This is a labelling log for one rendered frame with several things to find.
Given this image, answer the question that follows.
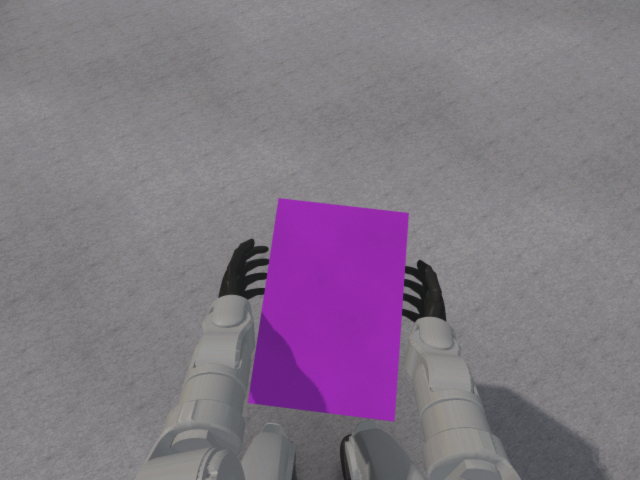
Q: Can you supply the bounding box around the right robot thigh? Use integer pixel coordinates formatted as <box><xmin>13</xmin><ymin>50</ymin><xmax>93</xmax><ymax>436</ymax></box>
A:
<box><xmin>345</xmin><ymin>428</ymin><xmax>426</xmax><ymax>480</ymax></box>

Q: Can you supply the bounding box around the robot left forearm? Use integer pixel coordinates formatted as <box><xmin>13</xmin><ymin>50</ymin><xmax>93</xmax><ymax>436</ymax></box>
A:
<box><xmin>134</xmin><ymin>295</ymin><xmax>255</xmax><ymax>480</ymax></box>

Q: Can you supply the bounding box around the carton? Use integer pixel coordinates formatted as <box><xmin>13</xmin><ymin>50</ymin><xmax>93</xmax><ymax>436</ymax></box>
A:
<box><xmin>248</xmin><ymin>198</ymin><xmax>409</xmax><ymax>422</ymax></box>

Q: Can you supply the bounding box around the robot right forearm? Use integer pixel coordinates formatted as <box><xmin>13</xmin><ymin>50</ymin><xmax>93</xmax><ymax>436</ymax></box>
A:
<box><xmin>404</xmin><ymin>317</ymin><xmax>521</xmax><ymax>480</ymax></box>

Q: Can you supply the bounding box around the left robot shin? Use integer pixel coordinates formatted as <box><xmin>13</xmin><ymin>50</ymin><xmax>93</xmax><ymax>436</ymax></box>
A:
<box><xmin>252</xmin><ymin>423</ymin><xmax>288</xmax><ymax>441</ymax></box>

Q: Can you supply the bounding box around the robot left upper arm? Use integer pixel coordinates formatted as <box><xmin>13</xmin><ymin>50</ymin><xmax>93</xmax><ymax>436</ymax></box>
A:
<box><xmin>135</xmin><ymin>446</ymin><xmax>245</xmax><ymax>480</ymax></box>

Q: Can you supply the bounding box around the robot right hand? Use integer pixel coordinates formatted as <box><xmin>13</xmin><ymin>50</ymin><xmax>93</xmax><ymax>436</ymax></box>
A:
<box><xmin>402</xmin><ymin>260</ymin><xmax>446</xmax><ymax>323</ymax></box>

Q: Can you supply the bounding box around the robot left hand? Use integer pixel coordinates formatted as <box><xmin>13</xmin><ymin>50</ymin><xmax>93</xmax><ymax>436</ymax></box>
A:
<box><xmin>218</xmin><ymin>239</ymin><xmax>269</xmax><ymax>300</ymax></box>

